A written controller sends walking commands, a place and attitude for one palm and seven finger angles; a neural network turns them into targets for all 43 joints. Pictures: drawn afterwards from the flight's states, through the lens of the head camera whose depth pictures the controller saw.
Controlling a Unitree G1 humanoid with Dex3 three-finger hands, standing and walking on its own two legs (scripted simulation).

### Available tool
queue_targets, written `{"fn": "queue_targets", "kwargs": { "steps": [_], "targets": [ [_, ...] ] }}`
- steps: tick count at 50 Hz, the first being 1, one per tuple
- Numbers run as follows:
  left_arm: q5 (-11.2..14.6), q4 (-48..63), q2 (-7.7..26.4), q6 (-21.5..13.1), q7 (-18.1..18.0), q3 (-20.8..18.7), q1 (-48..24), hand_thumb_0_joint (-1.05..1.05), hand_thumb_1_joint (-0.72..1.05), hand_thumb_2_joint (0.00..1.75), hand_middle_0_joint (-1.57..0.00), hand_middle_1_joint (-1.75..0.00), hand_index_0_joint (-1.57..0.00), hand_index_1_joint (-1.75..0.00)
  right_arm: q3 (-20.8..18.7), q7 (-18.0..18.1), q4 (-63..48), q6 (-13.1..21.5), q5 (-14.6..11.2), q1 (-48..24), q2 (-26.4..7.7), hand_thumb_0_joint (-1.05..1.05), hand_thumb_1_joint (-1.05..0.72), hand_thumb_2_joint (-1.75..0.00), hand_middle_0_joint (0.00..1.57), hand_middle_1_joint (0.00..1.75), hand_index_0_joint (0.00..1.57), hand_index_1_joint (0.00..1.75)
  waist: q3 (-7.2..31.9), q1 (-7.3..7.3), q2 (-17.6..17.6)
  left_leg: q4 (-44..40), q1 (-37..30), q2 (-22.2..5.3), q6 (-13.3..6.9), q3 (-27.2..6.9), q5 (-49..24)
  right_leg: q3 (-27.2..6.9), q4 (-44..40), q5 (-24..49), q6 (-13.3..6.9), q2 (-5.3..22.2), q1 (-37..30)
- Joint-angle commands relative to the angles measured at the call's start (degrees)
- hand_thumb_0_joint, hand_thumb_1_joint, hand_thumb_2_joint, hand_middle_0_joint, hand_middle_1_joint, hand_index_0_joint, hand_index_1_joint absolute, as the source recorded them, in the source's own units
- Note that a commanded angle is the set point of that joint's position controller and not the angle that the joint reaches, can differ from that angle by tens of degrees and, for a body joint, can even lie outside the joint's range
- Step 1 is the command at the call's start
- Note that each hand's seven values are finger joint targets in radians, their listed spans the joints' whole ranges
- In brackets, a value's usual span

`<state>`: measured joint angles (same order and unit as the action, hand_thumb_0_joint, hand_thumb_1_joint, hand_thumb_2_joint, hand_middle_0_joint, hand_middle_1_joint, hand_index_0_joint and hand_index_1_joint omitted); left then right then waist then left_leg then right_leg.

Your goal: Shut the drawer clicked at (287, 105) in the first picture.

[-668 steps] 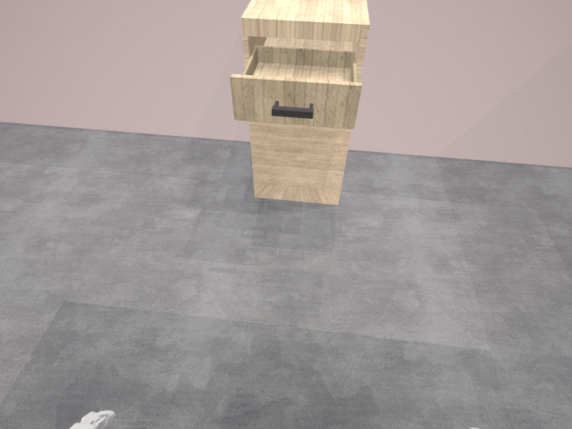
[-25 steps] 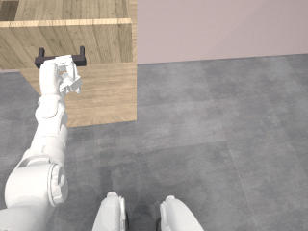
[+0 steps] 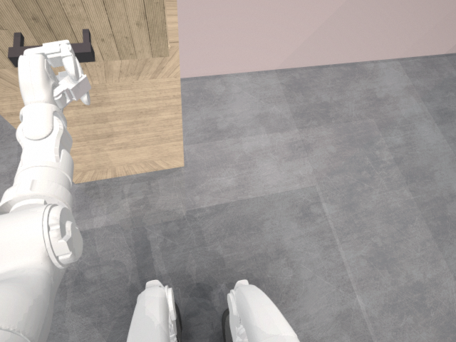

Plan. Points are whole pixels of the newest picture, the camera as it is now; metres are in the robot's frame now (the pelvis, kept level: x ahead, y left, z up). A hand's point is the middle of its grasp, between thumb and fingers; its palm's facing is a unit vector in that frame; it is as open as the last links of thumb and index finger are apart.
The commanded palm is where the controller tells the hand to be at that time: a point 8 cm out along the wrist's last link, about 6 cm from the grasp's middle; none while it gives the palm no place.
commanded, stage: push the drawer shut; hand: left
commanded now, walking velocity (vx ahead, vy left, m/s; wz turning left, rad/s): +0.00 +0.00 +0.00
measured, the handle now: (53, 45) +0.62 +0.23 +0.06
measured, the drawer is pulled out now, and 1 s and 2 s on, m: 0.03 0.00 0.00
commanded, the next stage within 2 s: pull the fist back off the drawer in 0.68 s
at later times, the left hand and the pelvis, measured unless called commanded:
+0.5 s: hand (75, 61) +0.58 +0.19 +0.06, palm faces +0.12 -0.99 -0.03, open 3.2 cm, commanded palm +0.59 +0.21 +0.06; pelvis -0.01 +0.01 -0.01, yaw -1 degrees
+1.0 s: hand (71, 59) +0.58 +0.20 +0.06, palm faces +0.10 -0.99 -0.05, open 3.3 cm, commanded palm +0.60 +0.19 +0.06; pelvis -0.04 +0.01 -0.03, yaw -2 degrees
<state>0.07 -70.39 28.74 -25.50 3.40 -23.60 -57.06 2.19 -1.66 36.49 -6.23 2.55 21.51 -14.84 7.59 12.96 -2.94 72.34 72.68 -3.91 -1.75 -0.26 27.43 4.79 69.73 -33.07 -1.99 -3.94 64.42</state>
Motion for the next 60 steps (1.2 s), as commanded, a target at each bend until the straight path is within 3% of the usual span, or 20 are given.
{"fn": "queue_targets", "kwargs": {
  "steps": [1,8,17,19,21,23,25,27,29,31,33,37,39,42,46,49,51,55,59,60],
  "targets": [
    [0.73,13.59,17.92,-3.96,-0.64,-3.07,-29.82,0.0,0.9,0.9,-1.4,-1.6,-1.4,-1.6,-3.42,0.49,-1.68,0.18,0.46,11.87,-10.84,0.0,-0.9,-0.9,0.2,0.3,0.2,0.3,32.3,0.91,-8.19,-4.21,-29.63,1.33,-1.1,-3.97,-21.45,-3.89,-9.93,21.04,0.94,-0.59,-7.27],
    [-0.6,11.28,18.96,-2.44,-0.22,-2.24,-34.66,0.0,0.9,0.9,-1.4,-1.6,-1.4,-1.6,-3.13,0.28,-1.25,0.04,0.74,13.35,-11.4,0.0,-0.9,-0.9,0.2,0.3,0.2,0.3,31.36,2.79,-10.94,-3.33,-31.34,0.72,-1.03,-5.33,-22.73,-2.83,-9.04,19.44,0.67,-0.88,-1.79],
    [-2.03,11.56,21.67,-0.88,-0.75,-2.87,-40.84,0.0,0.9,0.9,-1.4,-1.6,-1.4,-1.6,-2.76,-0.17,-0.7,0.13,1.53,15.4,-12.01,0.0,-0.9,-0.9,0.2,0.3,0.2,0.3,33.85,4.22,-13.94,-2.24,-33.91,0.09,-0.94,-7.05,-25.12,-1.83,-7.91,18.85,0.36,-1.13,1.84],
    [-2.5,10.79,20.95,-0.29,-1.04,-1.69,-44.02,0.0,0.9,0.9,-1.4,-1.6,-1.4,-1.6,-2.77,0.02,-0.32,0.07,1.47,15.66,-12.05,0.0,-0.9,-0.9,0.2,0.3,0.2,0.3,32.69,5.67,-13.2,-2.07,-33.11,-0.07,-1.02,-7.46,-22.96,-1.72,-8.17,16.89,0.56,-1.19,3.76],
    [-2.87,10.05,21.44,0.26,-1.55,-1.74,-45.81,0.0,0.9,0.9,-1.4,-1.6,-1.4,-1.6,-2.63,0.09,-0.14,0.45,1.55,16.01,-12.09,0.0,-0.9,-0.9,0.2,0.3,0.2,0.3,32.04,6.14,-12.83,-1.9,-31.55,0.02,-1.22,-7.28,-20.49,-1.85,-8.52,15.27,0.65,-1.22,4.02],
    [-3.25,10.32,22.0,0.17,-1.91,-1.31,-48.56,0.0,0.9,0.9,-1.4,-1.6,-1.4,-1.6,-2.39,0.11,0.33,0.85,1.69,16.37,-12.24,0.0,-0.9,-0.9,0.2,0.3,0.2,0.3,32.08,6.76,-15.3,-1.97,-32.68,-0.12,-1.03,-8.0,-20.21,-1.5,-8.06,14.53,0.42,-1.22,6.09],
    [-3.78,8.54,23.33,0.63,-2.13,-1.19,-50.07,0.0,0.9,0.9,-1.4,-1.6,-1.4,-1.6,-1.99,0.32,0.37,1.14,1.77,16.41,-12.47,0.0,-0.9,-0.9,0.2,0.3,0.2,0.3,30.92,7.7,-13.83,-1.66,-30.13,-0.07,-1.24,-8.18,-17.07,-1.55,-8.04,12.51,0.49,-1.27,6.69],
    [-3.95,9.06,22.23,0.46,-2.26,0.28,-52.7,0.0,0.9,0.9,-1.4,-1.6,-1.4,-1.6,-1.86,0.43,0.52,1.74,1.91,16.56,-12.39,0.0,-0.9,-0.9,0.2,0.3,0.2,0.3,30.52,8.71,-15.52,-1.93,-30.44,-0.08,-1.35,-8.67,-15.44,-1.44,-7.93,11.33,0.4,-1.23,8.42],
    [-4.39,8.87,22.27,0.56,-2.16,1.29,-53.49,0.0,0.9,0.9,-1.4,-1.6,-1.4,-1.6,-1.67,0.54,0.61,2.11,1.93,16.3,-12.55,0.0,-0.9,-0.9,0.2,0.3,0.2,0.3,31.31,8.82,-17.85,-1.66,-31.07,-0.15,-1.18,-9.03,-14.2,-1.39,-7.54,10.49,0.18,-1.17,10.15],
    [-4.54,9.18,24.66,0.74,-2.2,0.69,-54.8,0.0,0.9,0.9,-1.4,-1.6,-1.4,-1.6,-1.25,0.81,0.6,2.55,2.07,16.47,-12.84,0.0,-0.9,-0.9,0.2,0.3,0.2,0.3,31.88,8.92,-18.23,-1.57,-29.91,-0.18,-1.27,-9.09,-12.6,-1.53,-7.33,9.6,0.14,-1.19,9.69],
    [-4.79,8.03,21.87,1.17,-2.19,3.14,-55.56,0.0,0.9,0.9,-1.4,-1.6,-1.4,-1.6,-1.15,0.77,0.63,3.04,1.9,16.11,-12.8,0.0,-0.9,-0.9,0.2,0.3,0.2,0.3,30.61,9.7,-19.37,-2.39,-30.81,-0.31,-1.07,-10.01,-10.28,-1.14,-7.29,8.43,0.06,-1.12,12.33],
    [-5.02,8.55,23.06,2.09,-2.55,3.47,-57.25,0.0,0.9,0.9,-1.4,-1.6,-1.4,-1.6,-0.68,1.2,0.86,4.16,2.05,16.14,-13.12,0.0,-0.9,-0.9,0.2,0.3,0.2,0.3,30.93,10.13,-21.56,-3.22,-30.77,-0.69,-1.06,-10.94,-6.94,-0.98,-6.78,7.05,-0.05,-0.94,13.61],
    [-5.11,7.44,22.51,3.01,-2.6,4.68,-57.46,0.0,0.9,0.9,-1.4,-1.6,-1.4,-1.6,-0.43,1.54,1.16,4.72,1.79,15.74,-13.39,0.0,-0.9,-0.9,0.2,0.3,0.2,0.3,29.86,10.77,-20.6,-3.73,-29.61,-0.94,-1.13,-11.32,-3.82,-1.13,-7.06,5.82,0.17,-0.86,14.35],
    [-4.96,7.24,24.79,3.94,-2.64,2.99,-57.18,0.0,0.9,0.9,-1.4,-1.6,-1.4,-1.6,-0.1,1.78,0.7,5.46,1.88,16.35,-13.49,0.0,-0.9,-0.9,0.2,0.3,0.2,0.3,30.86,10.24,-20.08,-3.44,-27.75,-0.6,-1.38,-10.63,-3.16,-1.3,-7.07,5.29,0.13,-0.95,12.5],
    [-4.69,5.25,25.4,5.41,-2.34,2.7,-55.88,0.0,0.9,0.9,-1.4,-1.6,-1.4,-1.6,0.33,2.0,0.32,5.85,1.78,16.01,-13.65,0.0,-0.9,-0.9,0.2,0.3,0.2,0.3,27.76,10.16,-17.8,-3.86,-24.2,-0.54,-1.42,-10.46,-0.14,-1.38,-7.5,4.04,0.27,-0.84,11.77],
    [-4.72,5.68,25.1,5.64,-2.08,2.93,-56.07,0.0,0.9,0.9,-1.4,-1.6,-1.4,-1.6,0.33,1.94,0.1,6.05,1.86,15.89,-13.74,0.0,-0.9,-0.9,0.2,0.3,0.2,0.3,27.5,9.81,-19.11,-4.13,-24.59,-0.64,-1.23,-11.01,0.53,-1.01,-6.85,3.91,0.1,-0.69,13.37],
    [-4.36,6.27,24.61,5.84,-1.99,2.78,-55.85,0.0,0.9,0.9,-1.4,-1.6,-1.4,-1.6,0.15,1.9,-0.07,6.22,1.89,16.28,-13.73,0.0,-0.9,-0.9,0.2,0.3,0.2,0.3,28.19,9.75,-18.01,-4.13,-24.88,-0.68,-1.28,-11.13,-0.09,-0.94,-6.92,4.32,0.17,-0.73,12.7],
    [-3.59,8.12,25.66,5.89,-1.52,0.09,-53.82,0.0,0.9,0.9,-1.4,-1.6,-1.4,-1.6,-0.39,1.38,-0.13,6.21,1.84,16.75,-13.71,0.0,-0.9,-0.9,0.2,0.3,0.2,0.3,31.69,7.96,-17.96,-3.68,-27.34,-0.74,-1.02,-11.15,-4.08,-0.53,-6.45,6.22,0.06,-0.9,11.49],
    [-3.04,9.99,21.71,6.14,-1.23,1.19,-49.79,0.0,0.9,0.9,-1.4,-1.6,-1.4,-1.6,-1.0,0.6,-0.24,5.77,1.76,16.55,-13.45,0.0,-0.9,-0.9,0.2,0.3,0.2,0.3,31.5,6.55,-19.26,-5.25,-31.61,-1.13,-0.3,-12.36,-5.83,0.31,-6.23,7.26,-0.17,-0.84,12.73],
    [-2.91,11.03,22.22,6.07,-1.47,0.21,-48.65,0.0,0.9,0.9,-1.4,-1.6,-1.4,-1.6,-1.18,0.46,-0.31,5.69,1.85,16.65,-13.37,0.0,-0.9,-0.9,0.2,0.3,0.2,0.3,31.59,5.85,-19.34,-5.43,-32.24,-1.13,-0.24,-12.18,-6.57,0.33,-6.34,7.57,-0.17,-0.8,12.16]
  ]
}}
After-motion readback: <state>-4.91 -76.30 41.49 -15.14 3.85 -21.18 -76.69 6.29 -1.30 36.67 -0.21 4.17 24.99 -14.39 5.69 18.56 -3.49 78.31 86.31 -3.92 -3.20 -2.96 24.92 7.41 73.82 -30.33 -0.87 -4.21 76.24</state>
